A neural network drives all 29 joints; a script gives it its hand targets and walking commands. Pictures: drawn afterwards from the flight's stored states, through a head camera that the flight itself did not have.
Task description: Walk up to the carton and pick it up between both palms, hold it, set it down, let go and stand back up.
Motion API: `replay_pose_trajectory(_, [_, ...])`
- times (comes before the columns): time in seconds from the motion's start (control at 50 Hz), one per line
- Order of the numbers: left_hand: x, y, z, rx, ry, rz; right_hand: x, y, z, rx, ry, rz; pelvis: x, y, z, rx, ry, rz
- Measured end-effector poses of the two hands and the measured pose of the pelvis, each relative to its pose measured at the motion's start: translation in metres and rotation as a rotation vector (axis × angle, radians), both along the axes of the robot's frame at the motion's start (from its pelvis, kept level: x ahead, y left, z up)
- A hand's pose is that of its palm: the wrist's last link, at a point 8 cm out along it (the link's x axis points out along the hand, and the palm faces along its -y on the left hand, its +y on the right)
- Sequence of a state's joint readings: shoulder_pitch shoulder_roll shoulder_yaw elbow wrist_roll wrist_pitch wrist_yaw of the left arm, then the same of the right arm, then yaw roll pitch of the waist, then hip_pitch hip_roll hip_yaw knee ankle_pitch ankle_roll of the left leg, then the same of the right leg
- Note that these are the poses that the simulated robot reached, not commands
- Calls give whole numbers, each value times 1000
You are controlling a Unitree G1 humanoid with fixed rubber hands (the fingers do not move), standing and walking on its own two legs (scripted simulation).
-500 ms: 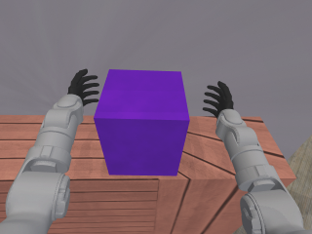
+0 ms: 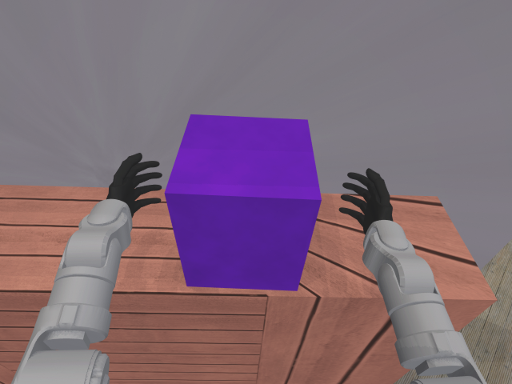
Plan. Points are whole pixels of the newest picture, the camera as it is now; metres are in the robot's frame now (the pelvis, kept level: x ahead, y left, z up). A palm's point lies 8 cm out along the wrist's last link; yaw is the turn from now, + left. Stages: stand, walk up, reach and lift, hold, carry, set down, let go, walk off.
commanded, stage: set down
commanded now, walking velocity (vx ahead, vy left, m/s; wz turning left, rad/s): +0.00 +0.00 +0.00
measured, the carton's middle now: (245, 205) +0.43 -0.01 +0.05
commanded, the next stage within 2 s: none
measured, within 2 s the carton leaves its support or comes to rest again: neither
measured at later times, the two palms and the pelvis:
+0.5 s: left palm (104, 263) +0.31 +0.20 +0.08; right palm (379, 270) +0.26 -0.19 +0.08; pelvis +0.01 +0.00 +0.00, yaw -1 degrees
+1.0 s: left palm (81, 342) +0.22 +0.23 +0.03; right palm (373, 321) +0.21 -0.18 +0.03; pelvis +0.02 +0.02 +0.00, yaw +0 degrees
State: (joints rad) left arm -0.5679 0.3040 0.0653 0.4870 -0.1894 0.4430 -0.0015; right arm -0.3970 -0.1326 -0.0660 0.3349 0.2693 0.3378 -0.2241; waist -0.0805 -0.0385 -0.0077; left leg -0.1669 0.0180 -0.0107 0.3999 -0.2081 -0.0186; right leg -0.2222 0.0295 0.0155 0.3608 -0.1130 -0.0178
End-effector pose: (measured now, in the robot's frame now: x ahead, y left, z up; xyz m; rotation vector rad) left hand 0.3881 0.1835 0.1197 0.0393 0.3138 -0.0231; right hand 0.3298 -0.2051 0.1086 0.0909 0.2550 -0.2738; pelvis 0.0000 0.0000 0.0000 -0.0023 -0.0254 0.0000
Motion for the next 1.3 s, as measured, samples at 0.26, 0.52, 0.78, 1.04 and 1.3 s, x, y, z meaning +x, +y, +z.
replay_pose_trajectory(0.26, [-29, 8, -13, -4, -2, -8, -24, -3, -11, -10, 6, 8, 0, 4, 0, 2, -12, -5])
replay_pose_trajectory(0.52, [-92, 23, -47, -25, 14, 30, -78, 15, -38, -12, 11, 44, 10, 4, 2, 3, -61, -24])
replay_pose_trajectory(0.78, [-165, 40, -80, -37, 38, 53, -112, 27, -55, -36, 64, 79, 15, 9, 0, 0, -33, -4])
replay_pose_trajectory(1.04, [-176, 43, -96, -19, 71, 52, -128, 28, -86, -42, 134, 45, 27, 17, 1, -14, -75, -5])
replay_pose_trajectory(1.3, [-181, 44, -125, 27, 178, 86, -131, 17, -110, -82, 213, 75, 36, 17, 2, -14, -64, -18])
